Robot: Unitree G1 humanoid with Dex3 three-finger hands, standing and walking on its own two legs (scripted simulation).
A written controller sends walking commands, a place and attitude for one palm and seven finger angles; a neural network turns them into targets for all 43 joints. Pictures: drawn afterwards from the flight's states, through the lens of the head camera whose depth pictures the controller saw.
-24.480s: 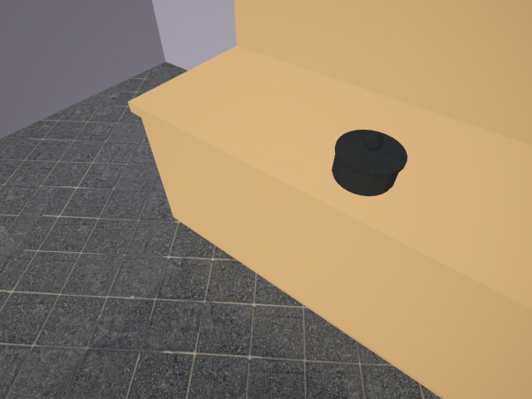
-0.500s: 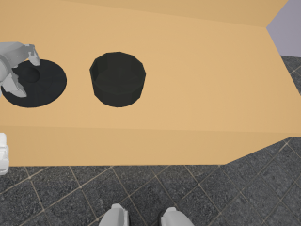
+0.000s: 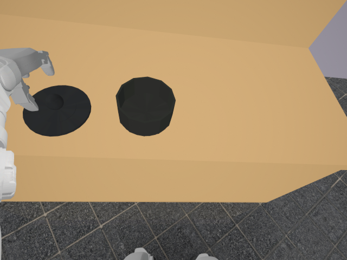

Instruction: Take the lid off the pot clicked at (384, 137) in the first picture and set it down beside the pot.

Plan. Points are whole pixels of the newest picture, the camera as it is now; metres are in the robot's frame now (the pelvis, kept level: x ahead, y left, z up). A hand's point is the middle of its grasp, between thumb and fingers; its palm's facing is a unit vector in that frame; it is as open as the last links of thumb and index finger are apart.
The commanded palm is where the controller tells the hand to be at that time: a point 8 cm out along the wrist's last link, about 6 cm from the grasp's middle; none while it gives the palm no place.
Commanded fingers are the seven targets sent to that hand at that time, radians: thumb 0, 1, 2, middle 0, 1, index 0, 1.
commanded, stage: raise the empty hand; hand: left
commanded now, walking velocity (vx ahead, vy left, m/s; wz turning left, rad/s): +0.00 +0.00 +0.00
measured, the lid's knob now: (54, 101) +0.52 +0.31 -0.04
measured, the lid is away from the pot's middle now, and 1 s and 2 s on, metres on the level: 0.25 0.25 0.25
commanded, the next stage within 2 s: draw the hand back to the body in 0.56 s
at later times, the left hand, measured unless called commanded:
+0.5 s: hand (23, 68) +0.47 +0.30 +0.13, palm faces -0.38 -0.09 -0.92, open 11.0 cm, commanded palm +0.51 +0.28 +0.19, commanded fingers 0.00 0.05 0.52 -0.31 -0.94 -0.31 -0.94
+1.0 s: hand (18, 82) +0.44 +0.30 +0.13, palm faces -0.39 -0.10 -0.92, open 11.0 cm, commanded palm +0.44 +0.29 +0.19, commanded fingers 0.00 0.05 0.52 -0.31 -0.94 -0.31 -0.94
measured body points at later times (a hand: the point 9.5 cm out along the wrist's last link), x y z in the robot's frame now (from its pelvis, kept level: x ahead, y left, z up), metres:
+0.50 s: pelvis +0.00 -0.01 +0.01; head +0.08 +0.02 +0.46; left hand +0.49 +0.30 +0.18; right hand +0.02 -0.29 -0.10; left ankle +0.01 +0.01 -0.71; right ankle +0.00 -0.21 -0.70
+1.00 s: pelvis +0.01 -0.04 +0.02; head +0.08 -0.02 +0.47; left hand +0.45 +0.30 +0.18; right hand +0.06 -0.31 -0.10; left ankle +0.01 +0.01 -0.71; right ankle +0.00 -0.21 -0.71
